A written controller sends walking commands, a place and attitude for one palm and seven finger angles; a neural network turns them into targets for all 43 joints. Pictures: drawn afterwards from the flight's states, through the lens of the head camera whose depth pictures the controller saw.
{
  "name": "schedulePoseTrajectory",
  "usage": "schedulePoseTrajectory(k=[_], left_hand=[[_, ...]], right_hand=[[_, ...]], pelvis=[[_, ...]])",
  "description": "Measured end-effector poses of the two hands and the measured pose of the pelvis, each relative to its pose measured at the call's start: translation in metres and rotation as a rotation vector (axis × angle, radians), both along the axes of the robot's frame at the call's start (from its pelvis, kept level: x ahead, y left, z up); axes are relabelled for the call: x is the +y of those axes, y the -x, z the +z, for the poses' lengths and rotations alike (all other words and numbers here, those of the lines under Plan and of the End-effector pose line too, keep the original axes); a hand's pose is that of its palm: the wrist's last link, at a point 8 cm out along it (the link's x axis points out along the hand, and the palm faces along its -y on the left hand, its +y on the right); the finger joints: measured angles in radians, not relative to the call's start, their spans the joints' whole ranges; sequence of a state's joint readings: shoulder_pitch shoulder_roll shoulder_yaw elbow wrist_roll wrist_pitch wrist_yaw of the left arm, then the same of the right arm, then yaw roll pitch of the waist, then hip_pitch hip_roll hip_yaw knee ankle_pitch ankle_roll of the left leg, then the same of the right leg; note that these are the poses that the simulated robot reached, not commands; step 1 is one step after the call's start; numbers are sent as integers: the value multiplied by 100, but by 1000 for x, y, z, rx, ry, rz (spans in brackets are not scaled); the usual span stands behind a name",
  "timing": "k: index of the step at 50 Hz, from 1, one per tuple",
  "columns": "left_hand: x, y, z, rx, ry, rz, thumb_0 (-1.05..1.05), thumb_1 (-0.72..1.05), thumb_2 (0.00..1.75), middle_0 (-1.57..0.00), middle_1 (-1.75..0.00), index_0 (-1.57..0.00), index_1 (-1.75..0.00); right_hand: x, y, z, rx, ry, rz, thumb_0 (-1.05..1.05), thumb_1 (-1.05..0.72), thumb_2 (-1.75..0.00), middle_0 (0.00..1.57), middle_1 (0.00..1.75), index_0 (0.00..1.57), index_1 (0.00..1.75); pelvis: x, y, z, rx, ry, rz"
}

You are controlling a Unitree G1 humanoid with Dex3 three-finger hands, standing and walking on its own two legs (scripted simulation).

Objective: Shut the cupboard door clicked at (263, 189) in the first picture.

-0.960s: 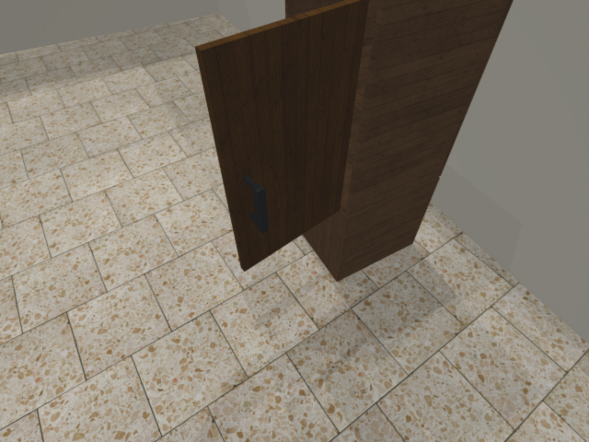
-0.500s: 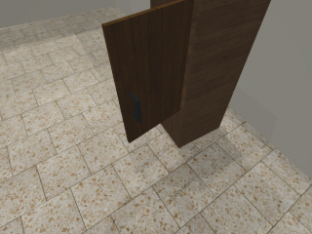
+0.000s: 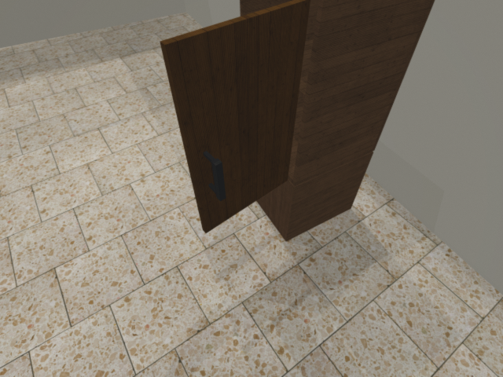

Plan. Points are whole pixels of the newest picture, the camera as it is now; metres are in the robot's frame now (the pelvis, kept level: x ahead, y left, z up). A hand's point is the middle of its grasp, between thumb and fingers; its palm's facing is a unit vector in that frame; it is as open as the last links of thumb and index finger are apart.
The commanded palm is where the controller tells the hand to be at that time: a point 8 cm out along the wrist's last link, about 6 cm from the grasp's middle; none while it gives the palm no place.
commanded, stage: walk to a spot facing it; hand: left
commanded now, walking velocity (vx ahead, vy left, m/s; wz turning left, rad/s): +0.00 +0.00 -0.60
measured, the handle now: (214, 176) +0.58 +0.13 -0.09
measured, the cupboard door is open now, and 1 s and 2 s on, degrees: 100 100 100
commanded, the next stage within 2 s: none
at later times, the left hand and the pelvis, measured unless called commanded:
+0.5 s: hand out of the picture +0.08 +0.20 -0.17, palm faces -0.14 -0.96 -0.25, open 7.4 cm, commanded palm none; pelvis -0.02 +0.01 +0.00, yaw -13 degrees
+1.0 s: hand out of the picture +0.15 +0.13 -0.18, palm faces -0.44 -0.88 -0.17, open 7.4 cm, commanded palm none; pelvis -0.01 -0.01 +0.00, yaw -29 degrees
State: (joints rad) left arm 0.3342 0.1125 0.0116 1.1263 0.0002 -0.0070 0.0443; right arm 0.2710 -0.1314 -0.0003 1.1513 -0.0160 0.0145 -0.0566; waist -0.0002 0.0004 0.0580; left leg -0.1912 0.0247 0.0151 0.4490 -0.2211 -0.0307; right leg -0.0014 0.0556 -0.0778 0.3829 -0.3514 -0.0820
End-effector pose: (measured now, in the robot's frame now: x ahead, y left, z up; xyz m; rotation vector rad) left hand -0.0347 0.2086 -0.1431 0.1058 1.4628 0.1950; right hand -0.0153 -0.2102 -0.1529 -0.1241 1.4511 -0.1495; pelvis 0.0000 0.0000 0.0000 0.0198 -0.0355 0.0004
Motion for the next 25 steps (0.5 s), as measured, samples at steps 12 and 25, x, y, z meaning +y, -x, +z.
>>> schedulePoseTrajectory(k=[12,25], left_hand=[[15,-5,-10,41,9,-42,0,91,90,-20,-30,-20,-30],[43,-117,10,-144,-59,-247,1,91,90,-20,-30,-20,-30]], right_hand=[[-5,6,-4,-9,50,-91,1,-91,-90,20,30,20,30],[-14,27,3,-77,68,-181,1,-91,-90,20,30,20,30]], pelvis=[[7,5,-10,13,26,-71],[10,19,-4,49,13,-221]])
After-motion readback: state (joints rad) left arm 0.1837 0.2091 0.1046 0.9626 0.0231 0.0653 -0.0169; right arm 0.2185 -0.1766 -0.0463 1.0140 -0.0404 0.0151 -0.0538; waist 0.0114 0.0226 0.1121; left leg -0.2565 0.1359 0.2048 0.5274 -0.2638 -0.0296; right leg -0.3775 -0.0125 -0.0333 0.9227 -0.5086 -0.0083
